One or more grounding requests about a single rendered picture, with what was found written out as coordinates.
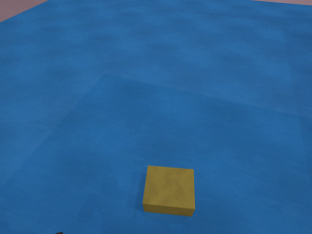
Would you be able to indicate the carton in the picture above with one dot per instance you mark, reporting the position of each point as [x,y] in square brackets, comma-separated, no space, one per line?
[169,191]

